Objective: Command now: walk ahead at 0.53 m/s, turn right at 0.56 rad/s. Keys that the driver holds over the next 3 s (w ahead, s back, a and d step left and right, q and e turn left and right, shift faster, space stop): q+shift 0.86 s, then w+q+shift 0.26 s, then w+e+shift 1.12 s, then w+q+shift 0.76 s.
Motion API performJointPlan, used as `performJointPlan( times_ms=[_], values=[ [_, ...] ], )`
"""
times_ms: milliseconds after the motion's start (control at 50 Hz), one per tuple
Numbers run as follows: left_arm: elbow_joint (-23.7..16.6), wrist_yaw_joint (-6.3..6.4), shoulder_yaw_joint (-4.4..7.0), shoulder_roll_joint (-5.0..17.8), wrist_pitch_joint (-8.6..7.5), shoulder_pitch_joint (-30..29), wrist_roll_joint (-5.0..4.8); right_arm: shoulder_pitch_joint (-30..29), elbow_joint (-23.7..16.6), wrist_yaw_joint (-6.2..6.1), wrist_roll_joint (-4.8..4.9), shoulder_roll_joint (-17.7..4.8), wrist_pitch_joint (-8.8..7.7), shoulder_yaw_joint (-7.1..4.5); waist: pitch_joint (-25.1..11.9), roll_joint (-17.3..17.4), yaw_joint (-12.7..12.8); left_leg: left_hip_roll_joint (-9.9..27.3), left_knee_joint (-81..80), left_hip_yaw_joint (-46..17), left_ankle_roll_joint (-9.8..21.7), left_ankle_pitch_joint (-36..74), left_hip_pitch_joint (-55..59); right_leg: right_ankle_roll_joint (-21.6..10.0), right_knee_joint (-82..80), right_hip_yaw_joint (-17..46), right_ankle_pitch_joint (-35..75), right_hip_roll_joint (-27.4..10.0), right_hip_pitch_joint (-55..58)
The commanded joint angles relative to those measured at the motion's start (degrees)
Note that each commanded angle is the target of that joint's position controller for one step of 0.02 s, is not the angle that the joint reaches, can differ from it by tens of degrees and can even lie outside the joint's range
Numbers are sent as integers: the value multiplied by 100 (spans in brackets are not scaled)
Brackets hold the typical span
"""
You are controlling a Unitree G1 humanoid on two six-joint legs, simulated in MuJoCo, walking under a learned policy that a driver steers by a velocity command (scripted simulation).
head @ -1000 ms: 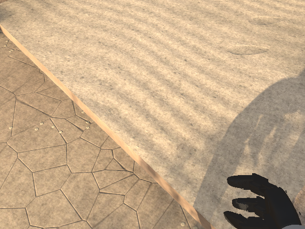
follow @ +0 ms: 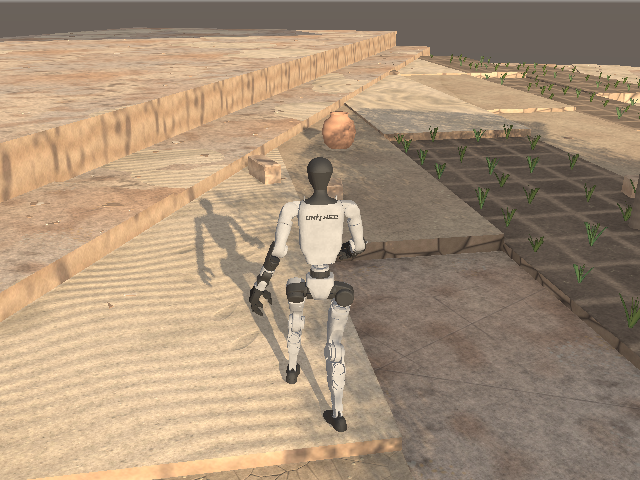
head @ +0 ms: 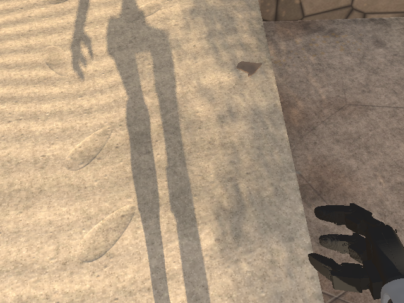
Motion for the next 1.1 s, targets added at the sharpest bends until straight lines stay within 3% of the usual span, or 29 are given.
performJointPlan(
  times_ms=[20, 40, 60, 80, 100, 120, 140, 160, 220, 280, 360, 380, 400, 420, 460, 480, 520, 620, 700, 740, 760, 780, 800, 820, 840, 880, 940, 1080, 1100],
  values=[
    [-619, -1, -181, -144, 28, -767, 62, 2687, 618, -128, 242, -1072, -276, -552, -1862, 439, -1618, 902, -112, -317, 279, 2913, 5407, 883, 3621, -256, -763, -282, -2220],
    [-834, 22, -266, -280, -18, -355, 307, 3119, 641, -80, -127, -1066, -343, -479, -2207, 1259, -1402, 1740, 1071, -1317, 828, 6684, 6247, 1013, 5166, -325, -2189, -136, -3317],
    [-767, -63, -259, -60, -89, 509, -116, 2986, 744, 15, -249, -984, -330, -525, -3048, 1724, -1041, 2663, 616, -2980, 2074, 5791, 6859, 1202, 6165, 162, -1682, -183, -4157],
    [-617, -98, -272, 225, -19, 286, -178, 2580, 733, 18, -171, -954, -269, -644, -2842, 1163, -1188, 2373, 134, -2979, 2142, 3896, 6386, 1248, 5996, -170, -1178, -665, -4429],
    [-762, -86, -245, 350, 65, -405, -116, 2170, 664, -4, -33, -792, -222, -619, -2253, 549, -1171, 1957, -241, -2714, 1968, 2342, 5530, 1213, 5767, -528, -840, -939, -4495],
    [-973, -41, -239, 414, 116, -925, 57, 1747, 594, -4, 148, -787, -191, -542, -1519, -152, -937, 1650, -660, -2546, 1844, 1917, 4204, 1221, 5444, -823, -491, -1094, -4217],
    [-1183, -5, -247, 386, 122, -1313, 228, 1614, 662, -7, 259, -858, -155, -545, -912, -394, -797, 1355, -903, -2326, 1747, 2030, 3215, 1221, 4915, -1043, -424, -1177, -4029],
    [-1308, -7, -300, 237, 107, -1381, 288, 1599, 756, -13, 267, -870, -135, -546, -649, -337, -641, 1111, -971, -1889, 1619, 2287, 2734, 1209, 4229, -1087, -417, -1296, -3828],
    [-1416, 80, -500, -229, 20, -1587, 181, 1470, 847, -106, 194, -1209, 32, -710, -846, 234, -565, 491, -1006, -1097, 1404, 2769, 1760, 1275, 1862, -1430, 180, -1082, -2601],
    [-1372, 90, -429, 13, 119, -1729, 74, 1617, 843, -181, 276, -1407, 180, -813, -1195, 527, -497, 478, -850, -1356, 1221, 1665, 1709, 1246, 966, -1188, 1259, -840, -1901],
    [-1484, 101, -239, 266, 171, -1985, 140, 1537, 690, -251, 343, -1113, 334, -816, -899, 525, -344, 37, -277, -1826, 640, -891, 1132, 973, -496, -961, 2229, -1013, -893],
    [-1459, 129, -178, 410, 178, -1762, 194, 1743, 684, -224, 312, -775, 353, -740, -935, 130, -357, -268, 543, -1578, 371, -2444, 568, 614, -796, -567, 2559, -1775, -247],
    [-1522, 185, -133, 645, 243, -1591, 255, 2299, 724, -197, 195, -380, 369, -645, -1253, -946, -606, -829, 2209, -677, 80, -4579, -120, 27, -658, 561, 3899, -3192, 426],
    [-1541, 136, -116, 623, 318, -1857, 408, 2905, 603, -155, 270, -783, 364, -716, -1626, -1786, -979, -605, 3180, -239, -117, -4749, -320, -809, -1148, 1676, 3218, -4088, -89],
    [-1655, 138, -197, 27, 298, -2497, 301, 2673, 833, -245, 356, -1387, 548, -939, -725, -1107, -930, -62, 4218, 8, -441, -3732, -538, -632, -1501, 720, 1307, -3208, -935],
    [-1698, 139, -213, -32, 291, -2749, 252, 2714, 903, -306, 305, -1365, 667, -978, -627, -857, -1033, 6, 4530, 84, -538, -3459, -415, -456, -1496, 249, 1340, -2913, -1245],
    [-1620, 169, -184, 16, 267, -2842, 248, 2578, 763, -309, 230, -1109, 753, -943, -483, -768, -1056, 109, 4829, 226, -649, -3015, -235, -457, -1504, -520, 2081, -2728, -1705],
    [-1282, 254, -14, 252, 319, -2451, 238, 1807, 363, -118, 212, -583, 685, -706, -854, -818, -770, 431, 2985, 469, -582, -2609, 208, -503, -1310, -1355, 2714, -2806, -1189],
    [-1110, 155, 181, 614, 317, -2292, 117, 1776, 288, 52, 240, -827, 720, -757, -910, -1013, -761, 316, 1660, 842, -272, -2579, 1144, -330, -1111, -1672, 2761, -3093, -1175],
    [-1041, 121, 208, 565, 289, -2307, -4, 2055, 371, 90, 235, -857, 761, -823, -911, -903, -962, 107, 604, 1047, -5, -2062, 1800, 42, -596, -1970, 2336, -3055, -1296],
    [-923, 98, 184, 361, 289, -2031, -14, 2307, 470, 44, 211, -994, 759, -911, -885, -538, -992, -51, 106, 906, 208, -1619, 2403, 419, 44, -2269, 1677, -2825, -1708],
    [-897, 65, 134, 105, 318, -1810, 124, 2598, 471, -50, 194, -1596, 728, -1102, -658, 883, -970, 798, -581, -572, 694, -25, 3280, 993, 1675, -2838, 86, -2221, -3080],
    [-1392, 88, 51, -47, 305, -2238, 302, 2370, 184, -86, 40, -2266, 654, -1185, -692, 2343, -870, 2028, -761, -2797, 1895, 1038, 3663, 1379, 3186, -2357, -1626, -1320, -4863],
    [-1465, 134, 126, 272, 265, -2811, 263, 2428, 106, -39, -112, -1968, 549, -1141, -1108, 1454, -1367, 1983, -1006, -2799, 2107, 316, 3577, 1257, 3929, -1444, -1478, -1299, -4990],
    [-1436, 169, 147, 308, 253, -2859, 154, 2221, 141, -52, -92, -1808, 481, -1075, -905, 1095, -1181, 1645, -1009, -2395, 1774, -219, 3380, 1095, 3974, -1256, -932, -1347, -4961],
    [-1203, 200, 207, 417, 239, -2371, 211, 1711, 93, -167, 243, -1418, 528, -971, -978, 510, -816, 1175, -1018, -1901, 1277, -1888, 3035, 1067, 3418, -1156, 46, -1532, -4664],
    [-1141, -7, 235, 401, 74, -2292, 102, 1764, 52, -201, 236, -1337, 481, -884, -829, 776, -778, 907, -1576, -2191, 1266, -4372, 2609, 1091, 2682, -1305, 712, -1261, -4227],
    [-1231, -182, 128, 204, -310, -2845, -24, 1982, 153, -238, 309, -1399, 349, -889, -273, 917, -928, 604, -1415, -2374, 1308, -3854, 2192, 1156, 566, -1207, 897, -908, -3383],
    [-1053, -272, 7, 154, 34, -2514, 448, 1993, 231, 18, -100, -1657, 486, -985, -388, 1122, -1041, 227, -1397, -2195, 1213, -4160, 1943, 1174, 805, -1660, 537, -865, -3016]
  ],
)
